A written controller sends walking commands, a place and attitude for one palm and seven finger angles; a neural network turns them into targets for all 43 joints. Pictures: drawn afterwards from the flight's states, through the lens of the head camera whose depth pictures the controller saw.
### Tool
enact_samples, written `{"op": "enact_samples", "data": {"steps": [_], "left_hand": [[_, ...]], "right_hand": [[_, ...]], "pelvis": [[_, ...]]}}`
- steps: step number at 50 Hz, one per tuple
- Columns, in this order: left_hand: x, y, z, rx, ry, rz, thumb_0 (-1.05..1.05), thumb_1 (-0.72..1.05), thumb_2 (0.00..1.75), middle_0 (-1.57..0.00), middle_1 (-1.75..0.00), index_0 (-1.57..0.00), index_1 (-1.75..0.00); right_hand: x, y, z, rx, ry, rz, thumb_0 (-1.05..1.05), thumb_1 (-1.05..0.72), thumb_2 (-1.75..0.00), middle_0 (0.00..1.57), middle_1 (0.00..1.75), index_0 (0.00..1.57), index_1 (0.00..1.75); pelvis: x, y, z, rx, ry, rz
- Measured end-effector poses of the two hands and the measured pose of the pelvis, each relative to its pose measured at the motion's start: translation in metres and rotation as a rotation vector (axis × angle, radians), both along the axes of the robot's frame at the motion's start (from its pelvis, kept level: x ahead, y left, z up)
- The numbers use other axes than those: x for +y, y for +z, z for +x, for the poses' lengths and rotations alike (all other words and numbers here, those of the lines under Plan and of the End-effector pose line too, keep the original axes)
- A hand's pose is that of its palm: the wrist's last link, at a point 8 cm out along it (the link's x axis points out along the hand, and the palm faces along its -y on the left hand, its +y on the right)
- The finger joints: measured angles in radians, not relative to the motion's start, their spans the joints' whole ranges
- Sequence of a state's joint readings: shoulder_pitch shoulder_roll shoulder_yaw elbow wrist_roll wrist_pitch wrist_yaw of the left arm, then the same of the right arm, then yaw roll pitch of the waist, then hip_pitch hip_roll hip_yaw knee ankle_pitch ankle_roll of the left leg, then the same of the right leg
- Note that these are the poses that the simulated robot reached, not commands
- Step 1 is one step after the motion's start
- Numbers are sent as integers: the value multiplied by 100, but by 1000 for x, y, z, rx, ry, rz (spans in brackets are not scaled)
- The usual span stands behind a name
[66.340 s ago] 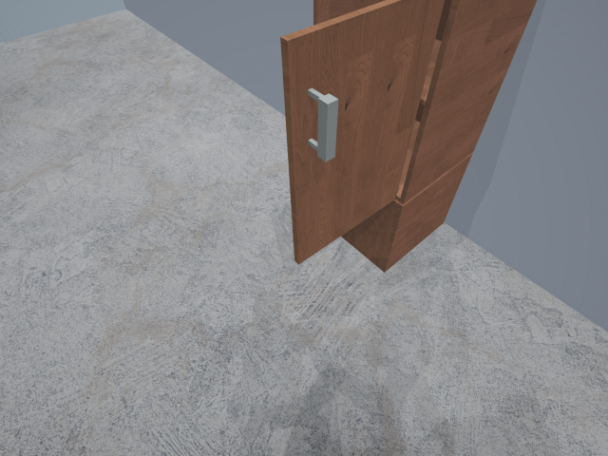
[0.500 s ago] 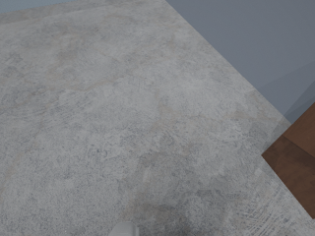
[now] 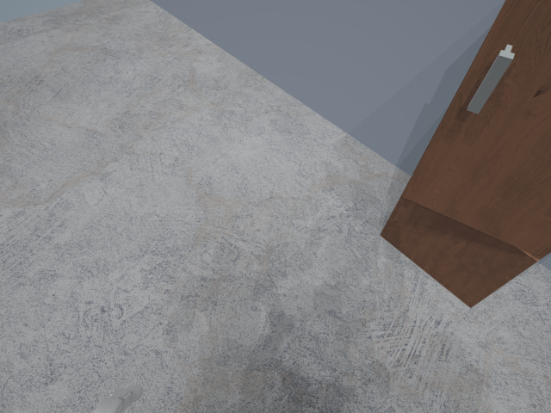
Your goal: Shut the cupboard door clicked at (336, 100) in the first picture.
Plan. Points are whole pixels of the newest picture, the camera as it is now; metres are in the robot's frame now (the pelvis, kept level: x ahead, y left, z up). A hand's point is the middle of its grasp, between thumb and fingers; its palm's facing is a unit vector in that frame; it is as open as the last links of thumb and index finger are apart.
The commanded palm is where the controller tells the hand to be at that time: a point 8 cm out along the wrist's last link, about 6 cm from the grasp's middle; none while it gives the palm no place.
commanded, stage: turn to face it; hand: left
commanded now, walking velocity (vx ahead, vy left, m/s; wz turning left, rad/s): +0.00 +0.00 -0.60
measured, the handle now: (490, 79) +0.72 -0.40 +0.10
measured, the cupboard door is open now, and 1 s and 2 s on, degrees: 17 17 17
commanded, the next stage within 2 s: take the last steps up to it in 0.72 s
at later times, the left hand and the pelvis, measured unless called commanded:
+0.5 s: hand (163, 398) +0.16 +0.19 -0.17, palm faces -0.22 -0.96 -0.18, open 7.4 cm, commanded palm none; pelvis +0.02 +0.01 +0.00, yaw -16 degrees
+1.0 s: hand (196, 393) +0.17 +0.14 -0.18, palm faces -0.40 -0.90 -0.16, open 7.4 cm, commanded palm none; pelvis +0.04 +0.00 -0.01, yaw -25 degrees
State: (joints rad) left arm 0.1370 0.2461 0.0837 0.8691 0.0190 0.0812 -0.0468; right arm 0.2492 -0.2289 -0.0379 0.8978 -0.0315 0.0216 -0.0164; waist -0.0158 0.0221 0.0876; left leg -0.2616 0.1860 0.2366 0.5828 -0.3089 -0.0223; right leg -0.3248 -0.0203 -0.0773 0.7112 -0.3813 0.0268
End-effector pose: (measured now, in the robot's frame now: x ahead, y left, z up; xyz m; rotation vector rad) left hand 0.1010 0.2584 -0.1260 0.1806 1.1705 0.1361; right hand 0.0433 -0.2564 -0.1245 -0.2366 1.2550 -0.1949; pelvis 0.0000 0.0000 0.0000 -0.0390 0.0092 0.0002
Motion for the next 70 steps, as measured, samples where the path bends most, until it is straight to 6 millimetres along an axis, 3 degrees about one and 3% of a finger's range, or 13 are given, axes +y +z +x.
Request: {"op": "enact_samples", "data": {"steps": [4, 8, 14, 19, 28, 34, 37, 41, 47, 51, 55, 63, 70], "left_hand": [[-17, -2, 17, -33, -59, 38, 1, 91, 90, -20, -30, -20, -30], [-27, 1, 15, 7, -90, 40, 1, 90, 90, -20, -30, -20, -30], [-26, -8, 18, 65, -136, 12, 1, 90, 90, -21, -30, -21, -30], [-13, -26, 35, 84, -168, -16, 1, 90, 90, -21, -30, -21, -30], [-24, -8, 79, 47, -269, -16, 1, 91, 90, -20, -30, -20, -30], [-56, -2, 102, -11, -361, 14, 1, 91, 90, -20, -30, -20, -30], [-69, -2, 102, -27, -389, 31, 1, 91, 90, -20, -30, -20, -30], [-76, 1, 91, 11, -402, 31, 1, 91, 90, -20, -30, -20, -30], [-72, -11, 82, 78, -404, -8, 1, 90, 90, -21, -30, -20, -30], [-65, -30, 86, 129, -415, -39, 1, 90, 90, -21, -30, -20, -30], [-72, -25, 104, 157, -459, -49, 1, 91, 90, -20, -30, -20, -30], [-118, -11, 155, 135, -535, -45, 1, 91, 90, -20, -30, -20, -30], [-209, -12, 211, 86, -648, -36, 1, 91, 90, -20, -30, -20, -30]], "right_hand": [[-23, -21, -16, 41, -69, 10, 0, -90, -90, 21, 30, 20, 30], [-28, -13, -14, 36, -107, 0, 0, -91, -90, 20, 30, 20, 30], [-20, 4, 5, -47, -136, -18, 0, -91, -90, 20, 30, 20, 30], [-5, 10, 11, -105, -155, -56, 0, -91, -90, 20, 30, 20, 30], [12, 16, -31, -49, -257, -32, 0, -90, -90, 21, 30, 20, 30], [3, -8, -75, 6, -369, 20, 0, -90, -90, 21, 30, 20, 30], [-4, -21, -92, 49, -417, 36, 0, -91, -90, 21, 30, 20, 30], [-6, -15, -96, 61, -448, 35, 0, -91, -90, 20, 30, 20, 30], [3, -1, -84, 22, -452, 15, 0, -91, -90, 20, 30, 20, 30], [14, 0, -81, -12, -462, -27, 0, -91, -90, 20, 30, 20, 30], [28, 12, -99, 33, -514, -23, 0, -91, -90, 20, 30, 20, 30], [45, 21, -136, 180, -640, 45, 0, -91, -90, 20, 30, 20, 30], [35, 5, -158, 301, -752, 147, 0, -91, -90, 21, 30, 20, 30]], "pelvis": [[-11, -13, 2, 7, -44, 15], [-11, -4, 3, 13, -86, 25], [-3, 0, 11, 25, -153, 37], [12, -8, 19, 24, -214, 22], [13, 6, 23, 2, -307, -5], [-4, -4, 22, -8, -358, 16], [-9, -9, 20, -5, -376, 18], [-9, -1, 22, -5, -400, 28], [-5, 2, 31, -3, -422, 28], [0, -7, 44, 6, -451, 7], [-6, 3, 55, 3, -485, 6], [-38, 14, 80, 12, -547, 3], [-95, 2, 100, 12, -582, 24]]}}
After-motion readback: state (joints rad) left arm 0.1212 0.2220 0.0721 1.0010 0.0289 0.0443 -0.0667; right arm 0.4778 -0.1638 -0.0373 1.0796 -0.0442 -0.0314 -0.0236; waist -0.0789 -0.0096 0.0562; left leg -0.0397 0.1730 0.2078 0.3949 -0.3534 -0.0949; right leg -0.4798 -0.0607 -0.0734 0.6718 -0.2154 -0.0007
